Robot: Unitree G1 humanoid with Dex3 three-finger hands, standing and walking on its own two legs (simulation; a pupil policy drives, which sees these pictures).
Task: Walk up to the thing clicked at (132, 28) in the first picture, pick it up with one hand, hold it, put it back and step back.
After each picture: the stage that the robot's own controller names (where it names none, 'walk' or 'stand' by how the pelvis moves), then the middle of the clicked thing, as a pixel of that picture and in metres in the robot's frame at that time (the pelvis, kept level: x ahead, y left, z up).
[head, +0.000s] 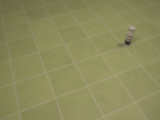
stand; (129, 36) +1.41 -0.46 -0.65
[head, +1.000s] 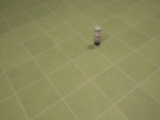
walk; (97, 37) +1.35 -0.02 -0.63
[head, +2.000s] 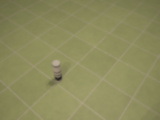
walk; (57, 71) +0.86 +0.29 -0.64
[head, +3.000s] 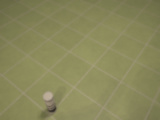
walk; (50, 103) +0.55 +0.26 -0.63
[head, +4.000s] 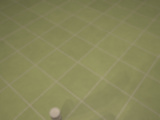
stand; (56, 119) +0.45 +0.22 -0.65
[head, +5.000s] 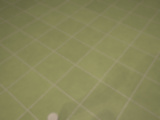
stand; out of the picture +0.42 +0.23 -0.65
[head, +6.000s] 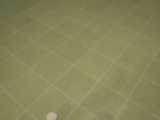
stand; out of the picture +0.43 +0.23 -0.66
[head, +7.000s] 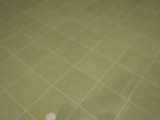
stand; out of the picture +0.43 +0.24 -0.66
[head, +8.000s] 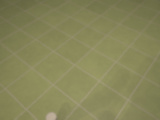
stand; out of the picture +0.42 +0.24 -0.66
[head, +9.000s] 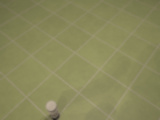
go down; (53, 111) +0.44 +0.23 -0.65
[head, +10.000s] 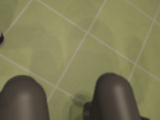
go down; out of the picture +0.49 +0.32 -0.22
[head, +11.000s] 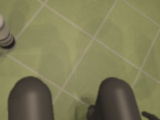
close in; (1, 34) +0.48 +0.32 -0.25
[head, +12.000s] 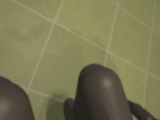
close in; out of the picture +0.45 +0.37 -0.16
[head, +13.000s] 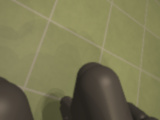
lift; out of the picture +0.43 +0.35 -0.16
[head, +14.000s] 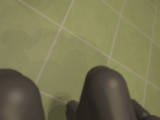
lift; out of the picture +0.36 +0.34 -0.15
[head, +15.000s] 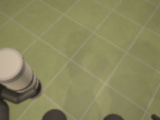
lift; (22, 80) +0.32 +0.20 +0.03
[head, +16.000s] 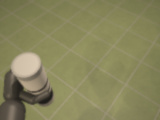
hold; (37, 84) +0.32 +0.17 +0.04
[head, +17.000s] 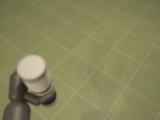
hold; (41, 85) +0.32 +0.16 +0.03
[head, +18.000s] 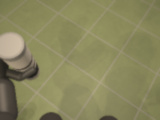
crouch; (22, 61) +0.40 +0.21 -0.02
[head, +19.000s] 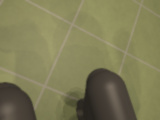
lower; out of the picture +0.47 +0.33 -0.09
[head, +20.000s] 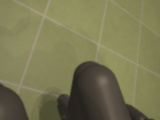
lower; out of the picture +0.43 +0.35 -0.16
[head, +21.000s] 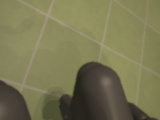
lower; out of the picture +0.42 +0.36 -0.16
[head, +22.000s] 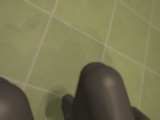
lower; out of the picture +0.41 +0.35 -0.16
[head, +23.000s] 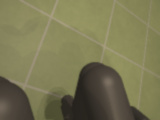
lower; out of the picture +0.41 +0.34 -0.16
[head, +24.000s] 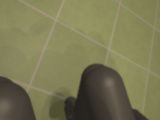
open; out of the picture +0.43 +0.32 -0.17
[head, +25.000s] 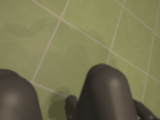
stand; out of the picture +0.41 +0.32 -0.17
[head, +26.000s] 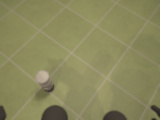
walk; (46, 83) +0.44 +0.23 -0.45
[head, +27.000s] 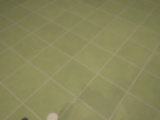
stand; out of the picture +0.40 +0.21 -0.60
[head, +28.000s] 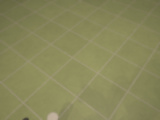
stand; out of the picture +0.40 +0.21 -0.60
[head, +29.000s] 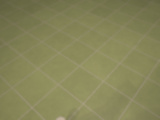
stand; out of the picture +0.42 +0.19 -0.65
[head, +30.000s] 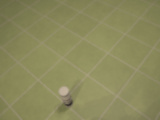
walk; (66, 97) +0.51 +0.22 -0.62
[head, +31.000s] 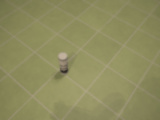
walk; (63, 64) +0.78 +0.17 -0.63
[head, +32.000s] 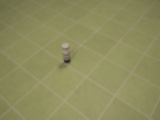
stand; (66, 54) +1.06 +0.25 -0.64
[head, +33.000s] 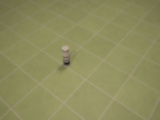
stand; (66, 57) +1.05 +0.22 -0.66
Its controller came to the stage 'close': yes
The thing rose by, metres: 0.68
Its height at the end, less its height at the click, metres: +0.00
